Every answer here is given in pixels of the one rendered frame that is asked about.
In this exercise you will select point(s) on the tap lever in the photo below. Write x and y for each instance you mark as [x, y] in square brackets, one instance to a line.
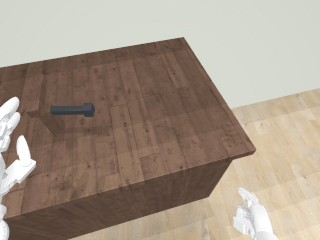
[87, 109]

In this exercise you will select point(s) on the right robot hand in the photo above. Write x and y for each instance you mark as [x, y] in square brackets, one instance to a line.
[254, 220]

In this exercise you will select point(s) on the left robot forearm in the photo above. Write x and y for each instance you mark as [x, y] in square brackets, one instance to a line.
[4, 228]

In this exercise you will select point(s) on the left robot hand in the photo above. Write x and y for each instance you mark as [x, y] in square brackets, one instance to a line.
[19, 169]

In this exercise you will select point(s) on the counter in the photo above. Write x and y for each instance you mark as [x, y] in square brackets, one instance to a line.
[161, 136]

